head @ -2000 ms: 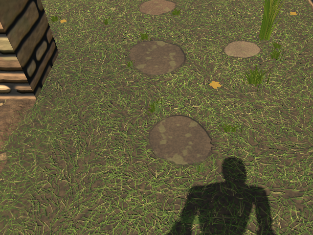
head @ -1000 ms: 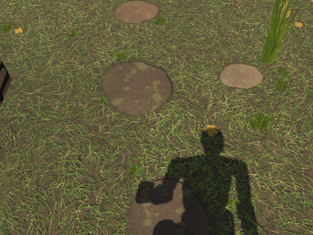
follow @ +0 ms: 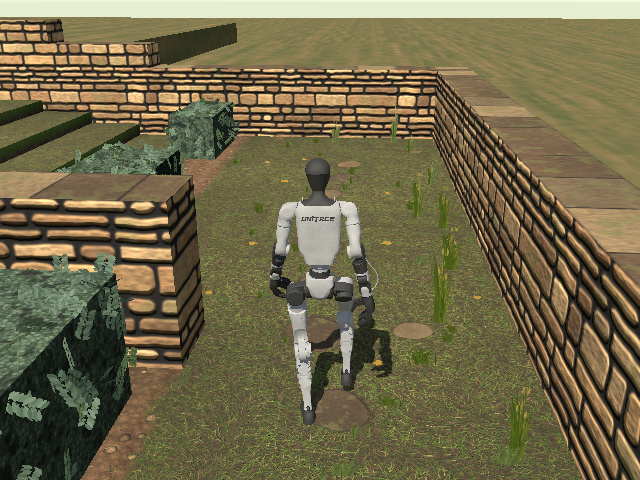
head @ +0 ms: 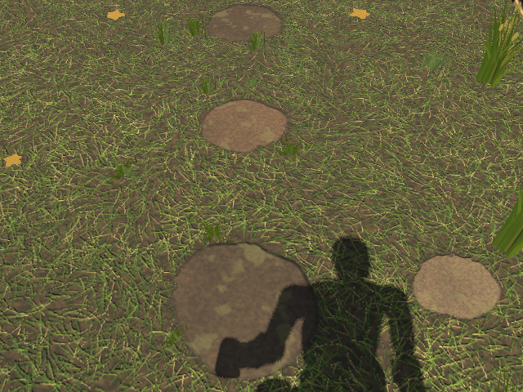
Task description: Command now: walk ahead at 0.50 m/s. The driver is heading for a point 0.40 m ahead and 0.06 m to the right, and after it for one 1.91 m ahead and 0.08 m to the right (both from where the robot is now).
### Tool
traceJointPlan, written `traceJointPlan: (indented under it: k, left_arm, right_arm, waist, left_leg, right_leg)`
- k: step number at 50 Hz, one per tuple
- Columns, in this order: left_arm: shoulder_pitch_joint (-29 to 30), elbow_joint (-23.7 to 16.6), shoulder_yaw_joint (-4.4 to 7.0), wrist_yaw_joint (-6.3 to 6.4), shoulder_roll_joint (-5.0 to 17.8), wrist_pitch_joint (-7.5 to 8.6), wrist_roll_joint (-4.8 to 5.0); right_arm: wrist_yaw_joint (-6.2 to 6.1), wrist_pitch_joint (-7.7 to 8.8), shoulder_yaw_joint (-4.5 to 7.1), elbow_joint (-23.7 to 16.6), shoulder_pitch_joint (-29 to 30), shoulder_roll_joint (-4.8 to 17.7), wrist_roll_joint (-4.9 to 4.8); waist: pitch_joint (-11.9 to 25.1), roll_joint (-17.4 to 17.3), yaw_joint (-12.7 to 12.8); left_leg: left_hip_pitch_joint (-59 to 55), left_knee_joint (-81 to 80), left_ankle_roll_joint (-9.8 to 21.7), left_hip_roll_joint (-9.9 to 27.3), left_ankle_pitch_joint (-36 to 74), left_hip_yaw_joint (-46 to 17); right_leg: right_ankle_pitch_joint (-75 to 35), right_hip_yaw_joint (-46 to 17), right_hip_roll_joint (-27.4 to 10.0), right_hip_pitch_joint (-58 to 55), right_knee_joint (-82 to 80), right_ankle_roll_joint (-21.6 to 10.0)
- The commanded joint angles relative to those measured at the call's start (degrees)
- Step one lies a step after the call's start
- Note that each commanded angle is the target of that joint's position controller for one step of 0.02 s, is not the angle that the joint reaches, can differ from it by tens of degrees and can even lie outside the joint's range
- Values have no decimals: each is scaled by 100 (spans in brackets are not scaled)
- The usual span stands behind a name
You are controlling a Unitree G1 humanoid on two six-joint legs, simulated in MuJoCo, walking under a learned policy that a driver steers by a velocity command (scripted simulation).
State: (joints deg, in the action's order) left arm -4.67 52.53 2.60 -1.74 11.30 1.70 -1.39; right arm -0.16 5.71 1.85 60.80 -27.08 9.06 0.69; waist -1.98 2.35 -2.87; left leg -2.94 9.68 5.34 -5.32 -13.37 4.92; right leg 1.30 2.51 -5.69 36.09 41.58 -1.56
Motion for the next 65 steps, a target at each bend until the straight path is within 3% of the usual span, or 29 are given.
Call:
traceJointPlan:
  k: [1,5,7,8,9,10,11,12,14,17,20,25,30,33,35,36,37,38,39,40,42,45,48,53,59,61,63,64,65]
  left_arm:
    - [733,-504,-13,10,218,99,16]
    - [520,-540,35,53,347,197,20]
    - [-818,-104,156,142,527,275,-4]
    - [-1819,180,264,200,804,330,-121]
    - [-2544,240,441,232,1480,334,-261]
    - [-2214,239,433,157,1369,233,-54]
    - [-1483,136,358,135,1120,209,72]
    - [-1061,62,247,107,715,241,80]
    - [-932,189,116,139,321,316,81]
    - [-1386,403,115,173,450,441,76]
    - [-1695,477,124,169,592,461,82]
    - [-2201,587,73,176,570,455,86]
    - [-2597,758,69,247,628,424,18]
    - [-2391,769,103,297,746,400,-18]
    - [-2193,746,113,287,795,361,3]
    - [-2156,593,54,267,651,367,68]
    - [-2849,472,-58,191,49,362,315]
    - [-2475,517,97,205,635,349,147]
    - [-1958,333,125,191,650,357,110]
    - [-1688,279,106,171,561,383,97]
    - [-1760,317,99,124,370,251,-43]
    - [-1693,293,93,39,243,90,-89]
    - [-927,24,94,7,324,26,-78]
    - [134,-335,21,-8,264,53,-2]
    - [808,-637,-1,13,341,131,10]
    - [572,-614,35,39,407,184,11]
    - [-648,-222,144,118,557,262,-17]
    - [-1667,97,250,176,809,322,-118]
    - [-2467,187,403,228,1423,346,-252]
  right_arm:
    - [-57,39,114,-67,-471,755,34]
    - [-120,15,150,-29,-296,887,88]
    - [-113,-19,174,-43,-95,978,74]
    - [-96,-15,140,-137,-18,897,14]
    - [-21,-14,24,-334,-517,360,-230]
    - [-13,-25,145,-270,-470,705,-127]
    - [-13,-52,196,-429,83,814,-29]
    - [20,-24,179,-523,434,749,2]
    - [61,-128,175,-512,437,553,111]
    - [150,-288,168,-520,448,416,162]
    - [178,-349,175,-797,1224,508,145]
    - [196,-328,97,-1167,2334,440,65]
    - [179,-270,72,-1430,2979,510,59]
    - [140,-194,128,-1400,2650,628,60]
    - [49,-106,257,-905,1167,822,109]
    - [-16,-54,379,-660,133,1209,251]
    - [-10,-70,540,-608,-304,1848,316]
    - [38,-171,502,-659,168,1595,70]
    - [53,-174,405,-770,851,1290,14]
    - [79,-131,305,-795,1146,930,31]
    - [38,-57,189,-651,1220,584,11]
    - [13,56,195,-455,804,732,-15]
    - [14,66,201,-379,519,849,-18]
    - [12,48,156,-267,51,825,-16]
    - [-65,9,160,-74,-345,891,63]
    - [-95,-5,183,-70,-184,969,81]
    - [-94,-40,207,-81,22,1057,68]
    - [-81,-43,170,-152,72,969,26]
    - [-25,-40,60,-381,-208,533,-165]
  waist:
    - [-440,-629,-52]
    - [-311,-686,213]
    - [372,-619,786]
    - [946,-442,1155]
    - [1844,712,1070]
    - [1942,566,927]
    - [910,173,638]
    - [344,-91,531]
    - [-103,8,177]
    - [-80,40,53]
    - [-274,33,159]
    - [-362,91,448]
    - [-440,159,617]
    - [-279,216,345]
    - [486,63,-291]
    - [1160,-301,-633]
    - [1922,-1673,-375]
    - [1751,-912,-296]
    - [814,-672,-54]
    - [401,-383,57]
    - [74,-531,392]
    - [43,-540,503]
    - [-200,-524,396]
    - [-345,-558,132]
    - [-451,-648,-20]
    - [-346,-683,166]
    - [268,-619,712]
    - [859,-424,1071]
    - [1670,573,1115]
  left_leg:
    - [-109,-110,527,1637,2916,-690]
    - [-537,613,487,1819,4548,-569]
    - [-358,2120,326,1632,5408,-374]
    - [636,3417,227,1430,4214,-257]
    - [2638,5756,-59,575,1085,113]
    - [3506,6721,-10,118,-1554,-573]
    - [3915,6793,42,550,-1081,-797]
    - [3859,6450,43,762,-645,-789]
    - [3324,5758,-37,1043,-302,-743]
    - [3242,5428,-196,1093,-39,-567]
    - [3879,4820,-353,1235,534,-430]
    - [3994,3340,-449,1109,1289,-167]
    - [4008,2523,-237,904,1130,-57]
    - [3292,2154,38,636,494,38]
    - [1474,1634,294,313,624,173]
    - [-91,1608,577,1221,381,-797]
    - [-1747,1080,1452,2992,25,-3698]
    - [-1320,588,1396,2845,-281,-4253]
    - [-473,520,1201,2651,-306,-3243]
    - [226,293,1027,2395,150,-2654]
    - [1065,36,656,1909,773,-1774]
    - [1203,-132,669,1751,1379,-1345]
    - [1074,-382,685,1681,1327,-1141]
    - [660,-386,574,1534,1969,-794]
    - [-315,17,590,1806,2899,-690]
    - [-441,455,496,1859,3901,-583]
    - [-296,1869,327,1674,5028,-365]
    - [545,3115,215,1438,4130,-213]
    - [2301,5198,-32,772,1498,135]
  right_leg:
    - [-55,239,214,193,-495,-98]
    - [689,344,509,-499,-985,-442]
    - [668,482,863,-2096,-1466,-687]
    - [628,-96,317,-3615,-1527,-915]
    - [1092,-2693,-1504,-5459,-1753,-1653]
    - [1241,-4186,-1851,-5352,-2550,-1894]
    - [1699,-3234,-1607,-4451,-2665,-1675]
    - [1547,-2579,-1365,-3616,-2942,-1489]
    - [923,-1615,-823,-2643,-3267,-1059]
    - [83,-1084,-612,-2501,-3394,-1051]
    - [-130,-845,-529,-2712,-3587,-1062]
    - [-936,-496,-386,-3206,-3541,-935]
    - [-1630,-446,-644,-4120,-3233,-976]
    - [-3061,-319,-751,-4369,-2574,-857]
    - [-3737,-57,-487,-4048,-893,-670]
    - [-2162,100,-238,-2902,644,-558]
    - [1898,372,874,-751,2972,-272]
    - [2640,-488,822,-185,3525,-366]
    - [2172,-537,496,83,3462,-404]
    - [1796,-537,298,-57,3124,-405]
    - [1536,-503,63,-598,2516,-315]
    - [1317,-334,32,-619,2186,-168]
    - [742,-205,-117,-5,1608,-11]
    - [-7,40,-23,144,208,84]
    - [235,180,212,79,-724,-184]
    - [651,262,396,-439,-979,-372]
    - [700,443,777,-1950,-1451,-606]
    - [594,52,424,-3427,-1521,-807]
    - [1246,-2181,-1225,-5085,-1773,-1316]
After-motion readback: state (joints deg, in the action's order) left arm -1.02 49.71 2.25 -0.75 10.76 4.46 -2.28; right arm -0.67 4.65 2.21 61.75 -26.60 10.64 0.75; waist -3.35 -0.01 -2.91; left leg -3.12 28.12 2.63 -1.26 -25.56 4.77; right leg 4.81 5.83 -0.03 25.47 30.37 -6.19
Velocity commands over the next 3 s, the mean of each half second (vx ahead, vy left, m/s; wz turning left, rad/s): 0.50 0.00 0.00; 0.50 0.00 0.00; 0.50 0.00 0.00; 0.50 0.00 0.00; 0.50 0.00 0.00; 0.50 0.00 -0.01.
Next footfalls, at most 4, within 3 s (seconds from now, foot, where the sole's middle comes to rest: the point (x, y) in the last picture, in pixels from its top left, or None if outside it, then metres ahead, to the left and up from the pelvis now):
0.16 right None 0.26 -0.11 -0.78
0.72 left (225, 363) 0.56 0.08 -0.78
1.28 right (286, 261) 0.87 -0.11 -0.78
1.84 left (225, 185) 1.17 0.07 -0.78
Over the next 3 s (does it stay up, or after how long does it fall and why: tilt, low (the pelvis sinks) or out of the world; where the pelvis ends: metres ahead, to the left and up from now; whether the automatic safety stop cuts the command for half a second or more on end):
stays up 1.64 -0.01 -0.02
